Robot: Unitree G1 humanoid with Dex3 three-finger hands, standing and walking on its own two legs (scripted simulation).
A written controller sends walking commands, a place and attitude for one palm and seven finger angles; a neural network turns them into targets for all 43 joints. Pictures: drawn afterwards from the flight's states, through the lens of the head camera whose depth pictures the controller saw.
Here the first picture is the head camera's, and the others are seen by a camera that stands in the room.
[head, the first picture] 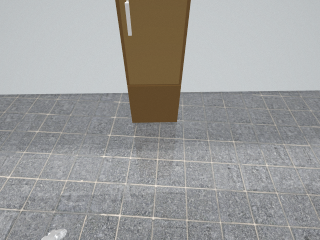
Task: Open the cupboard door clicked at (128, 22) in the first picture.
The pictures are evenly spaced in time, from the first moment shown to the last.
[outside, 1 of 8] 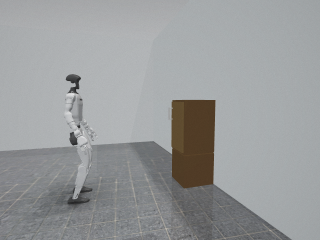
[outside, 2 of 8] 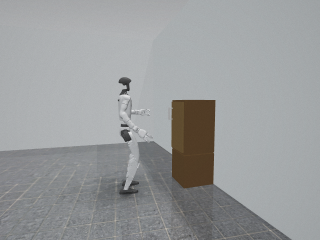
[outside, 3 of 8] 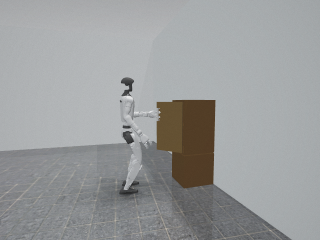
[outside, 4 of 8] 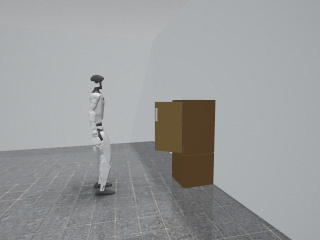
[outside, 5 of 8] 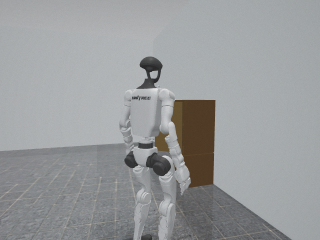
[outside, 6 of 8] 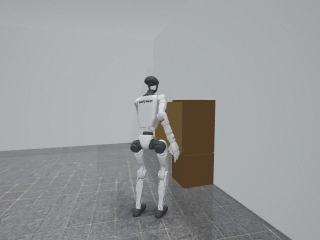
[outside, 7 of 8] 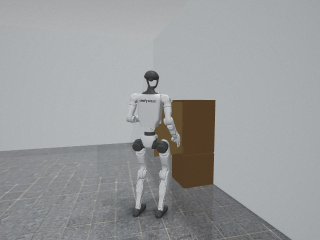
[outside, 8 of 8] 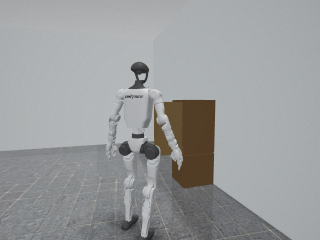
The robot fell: no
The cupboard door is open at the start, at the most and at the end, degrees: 0 99 96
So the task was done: yes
